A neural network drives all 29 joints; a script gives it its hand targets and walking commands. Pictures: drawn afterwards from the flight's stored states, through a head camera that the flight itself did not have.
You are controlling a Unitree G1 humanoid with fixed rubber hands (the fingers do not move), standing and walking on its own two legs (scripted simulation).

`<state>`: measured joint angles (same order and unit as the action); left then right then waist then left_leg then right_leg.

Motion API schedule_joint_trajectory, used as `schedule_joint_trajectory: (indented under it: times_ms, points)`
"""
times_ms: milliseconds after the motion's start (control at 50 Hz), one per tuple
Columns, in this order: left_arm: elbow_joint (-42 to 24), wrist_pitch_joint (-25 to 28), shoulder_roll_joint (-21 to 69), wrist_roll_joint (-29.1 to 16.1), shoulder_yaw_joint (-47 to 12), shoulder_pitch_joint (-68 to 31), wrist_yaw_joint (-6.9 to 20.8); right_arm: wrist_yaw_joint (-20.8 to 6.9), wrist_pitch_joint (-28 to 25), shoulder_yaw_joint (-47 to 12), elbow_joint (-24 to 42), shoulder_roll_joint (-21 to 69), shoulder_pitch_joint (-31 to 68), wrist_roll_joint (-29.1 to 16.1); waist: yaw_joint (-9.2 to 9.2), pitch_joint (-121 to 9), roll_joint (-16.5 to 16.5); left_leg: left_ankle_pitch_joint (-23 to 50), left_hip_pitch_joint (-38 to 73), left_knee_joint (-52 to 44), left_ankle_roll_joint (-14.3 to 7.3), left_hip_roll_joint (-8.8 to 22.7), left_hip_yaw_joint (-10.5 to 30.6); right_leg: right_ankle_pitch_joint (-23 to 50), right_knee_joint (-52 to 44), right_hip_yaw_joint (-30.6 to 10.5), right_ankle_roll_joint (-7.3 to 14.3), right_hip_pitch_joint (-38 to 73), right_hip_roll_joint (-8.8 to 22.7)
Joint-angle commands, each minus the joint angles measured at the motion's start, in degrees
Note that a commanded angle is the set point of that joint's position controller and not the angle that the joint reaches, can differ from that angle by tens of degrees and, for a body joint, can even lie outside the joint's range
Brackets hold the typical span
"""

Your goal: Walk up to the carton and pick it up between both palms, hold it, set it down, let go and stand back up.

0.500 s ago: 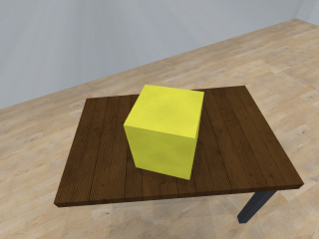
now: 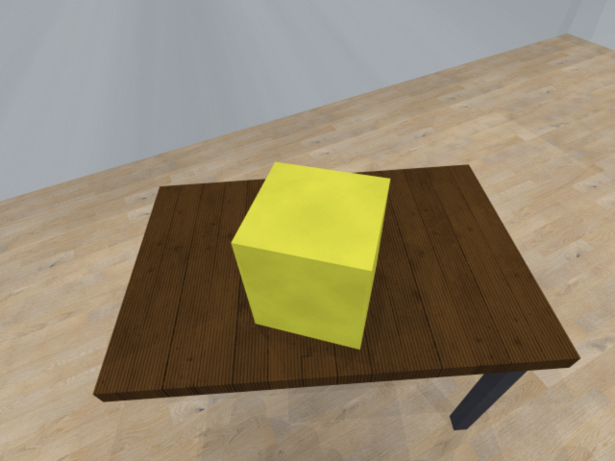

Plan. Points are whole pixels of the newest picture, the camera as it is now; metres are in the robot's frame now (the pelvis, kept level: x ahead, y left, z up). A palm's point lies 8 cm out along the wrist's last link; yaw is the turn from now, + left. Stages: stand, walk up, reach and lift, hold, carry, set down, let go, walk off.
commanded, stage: stand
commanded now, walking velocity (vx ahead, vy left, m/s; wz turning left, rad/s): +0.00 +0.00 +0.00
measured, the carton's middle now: (317, 256) +0.47 +0.00 -0.07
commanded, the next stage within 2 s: none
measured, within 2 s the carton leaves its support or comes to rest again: neither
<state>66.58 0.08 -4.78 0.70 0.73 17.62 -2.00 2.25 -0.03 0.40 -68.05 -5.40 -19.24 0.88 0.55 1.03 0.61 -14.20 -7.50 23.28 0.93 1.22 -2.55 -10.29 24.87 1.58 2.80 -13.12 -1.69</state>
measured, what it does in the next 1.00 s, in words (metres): stands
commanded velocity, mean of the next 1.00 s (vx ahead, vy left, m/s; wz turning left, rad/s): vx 0.00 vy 0.00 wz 0.00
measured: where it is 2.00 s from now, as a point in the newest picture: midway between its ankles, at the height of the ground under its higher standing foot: outside the picture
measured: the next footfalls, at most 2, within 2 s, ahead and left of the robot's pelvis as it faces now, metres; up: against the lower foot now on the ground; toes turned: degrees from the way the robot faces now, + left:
none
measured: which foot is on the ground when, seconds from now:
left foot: down 0.00-1.00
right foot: down 0.00-1.00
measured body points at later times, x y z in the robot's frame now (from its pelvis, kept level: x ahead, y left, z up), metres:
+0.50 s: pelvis +0.01 +0.00 +0.00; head +0.02 -0.01 +0.45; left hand -0.01 +0.19 -0.16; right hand -0.03 -0.20 -0.17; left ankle -0.02 +0.13 -0.74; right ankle +0.04 -0.08 -0.74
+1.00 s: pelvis +0.03 +0.00 +0.00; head +0.05 -0.01 +0.45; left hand +0.01 +0.19 -0.16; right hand +0.00 -0.19 -0.17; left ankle -0.02 +0.13 -0.74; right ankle +0.04 -0.08 -0.74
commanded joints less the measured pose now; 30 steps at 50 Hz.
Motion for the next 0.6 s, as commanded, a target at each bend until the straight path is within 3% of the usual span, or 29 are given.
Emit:
schedule_joint_trajectory:
  times_ms: [0, 20, 60, 80, 120, 140, 180, 200, 220, 260, 280, 340, 380, 420, 440, 460, 480, 500, 520, 560, 580]
  points:
    - [-1.2, 0.5, -6.4, -0.3, 1.4, 5.1, -0.3, 0.2, -0.3, 0.1, 0.1, -2.6, -6.1, 0.1, 0.39, 5.4, -2.5, -0.2, -6.4, -5.6, -2.2, 3.7, 4.1, -3.4, -8.1, -7.6, -0.7, 0.1, 6.0]
    - [-0.3, 0.6, -5.0, 0.0, 1.1, 5.8, -0.1, 0.4, -0.3, 0.3, 0.1, -4.1, -5.2, -0.1, 1.03, 6.4, -2.2, -0.8, -6.8, -5.8, -2.4, 3.8, 4.5, -2.8, -7.7, -7.7, -0.4, 0.6, 5.8]
    - [-0.1, 0.6, -5.6, 0.1, 0.9, 5.8, -0.3, 0.2, -0.6, 0.2, 0.0, -3.4, -6.4, 0.1, -0.03, 5.2, -1.8, -0.1, -5.1, -5.6, -2.5, 4.0, 4.2, -2.4, -7.5, -7.6, -0.2, 0.0, 6.1]
    - [-0.8, 0.8, -5.2, 0.5, 1.2, 4.3, -0.5, 0.1, -0.6, 0.5, 0.2, -3.9, -5.3, 0.2, 0.49, 5.4, 1.0, -0.3, -7.2, -6.0, -2.2, 3.9, 4.1, -1.6, -7.3, -7.9, 0.4, 1.4, 5.9]
    - [-0.9, 0.5, -5.2, 0.1, 1.1, 4.2, -0.3, 0.4, -0.7, 0.4, -0.5, -2.9, -6.8, 0.1, -0.29, 5.1, -0.8, -0.8, -5.8, -5.5, -2.3, 3.9, 3.9, -1.9, -6.9, -7.3, 0.1, 1.1, 5.8]
    - [-0.9, 0.6, -6.4, -0.1, 1.5, 3.6, -0.2, 0.4, -0.4, 0.1, 0.1, -2.9, -5.5, -0.1, 0.58, 6.9, -0.5, 0.3, -7.4, -6.2, -2.1, 4.0, 3.8, -2.0, -7.1, -8.2, 0.2, 0.9, 5.9]
    - [-0.8, 0.6, -4.6, 0.3, 1.1, 3.0, -0.3, 0.4, -0.5, 0.2, 0.4, -2.4, -5.2, -0.2, 0.13, 4.5, -1.8, 1.1, -5.4, -6.2, -2.3, 4.4, 4.0, 0.3, -6.8, -7.2, 0.4, 1.7, 6.3]
    - [-1.2, 0.8, -5.4, 0.1, 1.3, 4.0, -0.5, 0.6, -0.8, 0.6, 0.7, -5.4, -4.2, 0.1, 1.04, 5.8, 0.0, 1.1, -7.1, -6.3, -2.7, 4.2, 4.3, 1.7, -6.8, -7.6, 0.3, 2.7, 6.1]
    - [-0.8, 0.8, -5.0, 0.0, 1.4, 4.6, -0.4, 0.2, -0.8, 0.1, 0.2, -2.2, -5.6, 0.1, 0.42, 5.7, -0.1, 2.3, -4.2, -6.2, -2.4, 3.8, 4.4, 0.1, -6.3, -8.1, 0.7, 1.2, 6.1]
    - [-0.3, 0.5, -3.1, -0.1, 0.7, 4.9, -0.6, 0.2, -0.1, 0.6, -0.2, -4.0, -6.2, -0.4, -0.27, 5.9, -1.4, 0.7, -4.6, -6.1, -2.6, 4.1, 4.8, -0.7, -6.8, -7.5, 0.2, -0.2, 5.5]
    - [-0.9, 0.7, -6.6, 0.1, 1.4, 4.0, -0.6, 0.6, -0.3, 0.7, -0.5, -5.2, -7.2, 0.1, -0.49, 4.9, 0.1, 1.4, -4.1, -5.9, -2.7, 4.0, 3.8, -1.0, -7.1, -7.6, 0.0, -0.1, 5.4]
    - [-1.1, 0.7, -5.9, -0.1, 1.5, 3.5, -0.4, 0.8, -0.1, 0.6, -0.3, -3.5, -6.8, 0.1, -0.09, 6.6, -3.8, 1.2, -4.6, -5.9, -2.7, 3.8, 3.7, -2.4, -7.9, -8.0, 0.0, 0.3, 5.4]
    - [-0.7, 0.7, -3.6, 0.1, 0.7, 4.2, -0.1, 0.2, -0.4, 1.7, 0.0, -6.9, -5.5, -0.2, -0.68, 7.1, -0.3, 1.9, -4.5, -5.2, -2.1, 3.6, 4.0, -0.4, -7.6, -7.7, -0.1, 0.4, 5.7]
    - [-1.1, 0.9, -4.5, -0.1, 1.0, 4.1, -0.3, 0.4, -0.1, 1.0, 0.0, -3.9, -5.8, -0.5, -0.30, 5.6, -1.9, 1.5, -3.0, -4.3, -2.2, 3.7, 3.3, -2.6, -9.0, -9.6, -0.1, -0.3, 6.1]
    - [-1.0, 1.0, -5.0, -0.5, 1.2, 4.0, -0.1, 0.5, -0.1, 0.4, 0.2, -2.2, -6.1, 0.4, 0.10, 5.6, -0.9, 0.5, -3.9, -4.6, -2.2, 3.9, 3.4, -3.0, -8.6, -8.7, 0.7, 0.6, 5.8]
    - [-1.1, 0.9, -3.4, 0.3, 0.8, 3.4, -0.2, 0.6, -0.1, 1.0, -0.2, -4.2, -6.7, 0.1, -0.24, 5.0, -1.5, 2.0, -4.4, -5.3, -1.8, 3.8, 3.1, -0.9, -7.9, -8.6, 0.6, 2.0, 6.2]
    - [-1.5, 1.0, -4.4, 0.1, 1.3, 3.4, -0.2, 0.4, -0.4, 0.9, -0.5, -3.3, -6.7, 0.2, -0.42, 3.9, 0.5, 2.2, -4.4, -5.9, -2.1, 4.2, 3.7, 0.9, -6.8, -7.3, 0.7, 3.9, 5.5]
    - [-1.3, 1.0, -6.4, -0.2, 1.7, 4.5, -0.5, 0.8, -0.6, 0.6, -0.2, -3.9, -6.5, 0.2, 0.79, 5.5, 1.2, 4.1, -5.4, -5.7, -2.2, 4.3, 3.8, 3.4, -7.0, -7.2, 0.5, 4.4, 5.6]
    - [-0.6, 0.9, -5.7, 0.2, 1.8, 3.9, -0.5, 0.4, -0.7, 0.3, -0.3, -2.1, -5.1, -0.2, 0.14, 5.2, -0.7, 4.6, -3.3, -5.9, -1.7, 4.2, 3.0, 3.2, -6.9, -7.6, 0.7, 2.4, 5.9]
    - [0.0, 0.9, -3.2, 0.0, 0.9, 5.3, -0.4, 0.3, -0.7, 0.4, -0.1, -2.7, -4.9, -0.1, 0.74, 6.7, -1.2, 4.7, -3.8, -6.1, -1.7, 4.9, 3.8, 4.5, -6.7, -6.0, -0.1, 2.1, 5.4]
    - [-0.1, 1.0, -2.7, -0.1, 0.8, 5.8, -0.2, 0.5, -0.6, 0.5, -0.5, -2.0, -6.6, -0.5, 0.53, 6.0, -0.3, 4.0, -3.8, -5.4, -1.5, 4.3, 3.5, 4.6, -6.2, -7.1, 0.5, 3.6, 5.6]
